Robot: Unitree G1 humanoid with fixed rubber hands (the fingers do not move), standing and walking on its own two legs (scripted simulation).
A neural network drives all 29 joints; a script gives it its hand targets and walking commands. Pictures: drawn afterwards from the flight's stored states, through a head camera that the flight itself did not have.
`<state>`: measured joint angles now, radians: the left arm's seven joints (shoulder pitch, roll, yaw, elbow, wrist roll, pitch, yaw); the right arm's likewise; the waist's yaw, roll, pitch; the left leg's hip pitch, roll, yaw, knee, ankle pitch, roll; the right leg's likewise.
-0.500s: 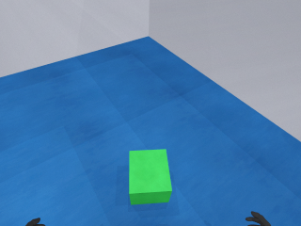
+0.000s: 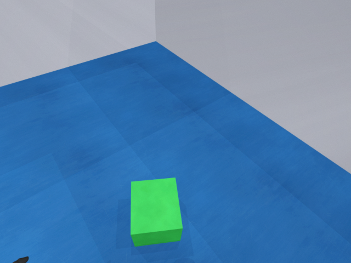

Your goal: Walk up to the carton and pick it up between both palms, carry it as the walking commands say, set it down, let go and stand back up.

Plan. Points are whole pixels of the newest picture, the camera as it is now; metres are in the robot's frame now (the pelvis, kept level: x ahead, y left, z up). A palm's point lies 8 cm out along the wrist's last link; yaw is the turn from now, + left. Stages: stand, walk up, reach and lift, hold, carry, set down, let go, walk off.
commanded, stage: walk up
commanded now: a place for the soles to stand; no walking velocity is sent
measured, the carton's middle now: (155, 211) +0.52 +0.05 -0.66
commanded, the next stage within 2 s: stand in 1.12 s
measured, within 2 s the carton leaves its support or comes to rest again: neither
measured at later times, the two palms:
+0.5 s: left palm out of the picture +0.14 +0.32 -0.09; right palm (289, 219) +0.24 -0.31 -0.08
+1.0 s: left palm out of the picture +0.13 +0.34 -0.08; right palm (283, 223) +0.23 -0.29 -0.08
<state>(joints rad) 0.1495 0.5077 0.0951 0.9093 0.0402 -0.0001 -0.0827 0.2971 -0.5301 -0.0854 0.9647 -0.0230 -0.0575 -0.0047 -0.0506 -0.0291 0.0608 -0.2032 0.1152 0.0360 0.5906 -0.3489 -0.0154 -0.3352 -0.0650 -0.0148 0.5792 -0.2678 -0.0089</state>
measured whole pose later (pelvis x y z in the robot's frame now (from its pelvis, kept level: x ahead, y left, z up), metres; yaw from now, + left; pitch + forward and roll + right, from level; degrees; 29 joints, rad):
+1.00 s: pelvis +0.07 +0.00 +0.02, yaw +7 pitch -2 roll +0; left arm 0.07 0.43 0.01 1.05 0.01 -0.03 0.00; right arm 0.04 -0.40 -0.01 1.05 -0.01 0.00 0.02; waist 0.02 0.00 0.05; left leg -0.17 -0.04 -0.04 0.39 -0.19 0.03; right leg -0.10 -0.07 -0.10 0.36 -0.22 0.03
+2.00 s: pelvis +0.03 -0.03 -0.05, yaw +3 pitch +15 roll +0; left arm -0.36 0.37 0.19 0.68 -0.02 0.23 -0.08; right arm -0.40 -0.28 -0.13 0.67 -0.01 0.28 -0.02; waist 0.06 -0.03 0.09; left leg -0.85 0.03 0.01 0.95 -0.36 -0.01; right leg -0.83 -0.02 -0.04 0.96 -0.40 -0.01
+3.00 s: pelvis +0.00 -0.02 -0.13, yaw +2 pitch +49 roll +0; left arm -1.10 0.32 0.38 0.90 0.01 0.13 -0.06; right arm -1.14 -0.29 -0.33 0.90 -0.02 0.14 0.01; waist 0.04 -0.02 -0.10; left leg -1.69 0.03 0.04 1.16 -0.33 0.01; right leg -1.68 -0.02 0.00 1.17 -0.35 0.01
